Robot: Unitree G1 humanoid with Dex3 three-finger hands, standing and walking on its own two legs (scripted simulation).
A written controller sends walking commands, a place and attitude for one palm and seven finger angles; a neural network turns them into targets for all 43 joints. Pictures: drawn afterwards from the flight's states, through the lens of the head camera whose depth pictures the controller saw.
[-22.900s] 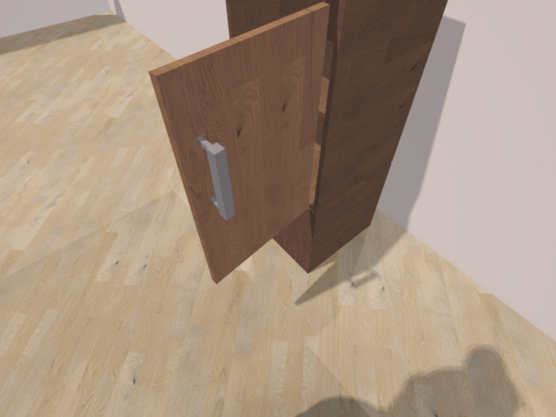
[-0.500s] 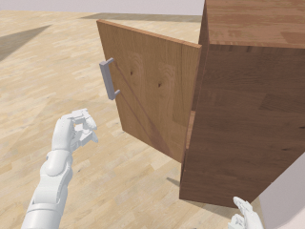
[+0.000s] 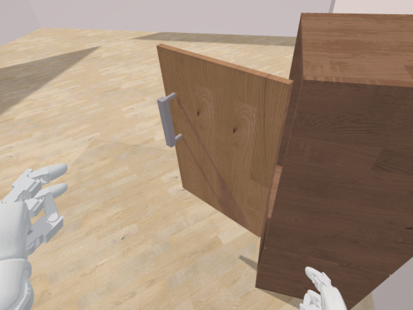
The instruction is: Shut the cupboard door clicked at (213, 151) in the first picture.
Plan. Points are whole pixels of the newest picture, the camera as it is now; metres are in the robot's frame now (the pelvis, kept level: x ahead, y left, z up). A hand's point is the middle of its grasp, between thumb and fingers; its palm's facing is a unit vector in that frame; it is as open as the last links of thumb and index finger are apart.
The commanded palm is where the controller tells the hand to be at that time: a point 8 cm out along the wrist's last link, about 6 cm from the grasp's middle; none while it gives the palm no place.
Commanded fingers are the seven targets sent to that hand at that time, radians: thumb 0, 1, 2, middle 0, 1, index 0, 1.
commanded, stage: draw the hand back to the body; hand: left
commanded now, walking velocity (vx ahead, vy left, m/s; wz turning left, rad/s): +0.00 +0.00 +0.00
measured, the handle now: (171, 120) +0.62 +0.19 +0.03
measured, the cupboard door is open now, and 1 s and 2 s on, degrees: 66 66 66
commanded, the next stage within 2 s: step back with the hand held close in 0.42 s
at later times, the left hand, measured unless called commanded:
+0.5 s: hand (50, 227) +0.18 +0.26 +0.16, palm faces +0.46 -0.80 -0.39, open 7.4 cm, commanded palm +0.13 +0.29 +0.17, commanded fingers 0.00 0.90 0.90 -0.20 -0.30 -0.20 -0.30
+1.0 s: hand (23, 239) +0.16 +0.29 +0.15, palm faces +0.39 -0.79 -0.48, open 7.4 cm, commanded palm +0.10 +0.33 +0.17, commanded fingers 0.00 0.90 0.90 -0.20 -0.30 -0.20 -0.30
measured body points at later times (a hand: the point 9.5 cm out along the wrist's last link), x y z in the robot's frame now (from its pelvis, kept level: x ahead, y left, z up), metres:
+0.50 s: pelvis -0.01 -0.01 +0.00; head -0.04 -0.03 +0.45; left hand +0.15 +0.30 +0.18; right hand +0.18 -0.23 -0.09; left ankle -0.02 +0.12 -0.74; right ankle -0.03 -0.12 -0.74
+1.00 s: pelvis -0.05 +0.03 -0.01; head -0.04 +0.03 +0.44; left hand +0.14 +0.33 +0.18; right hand +0.13 -0.22 -0.08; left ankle -0.02 +0.12 -0.74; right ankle -0.03 -0.12 -0.74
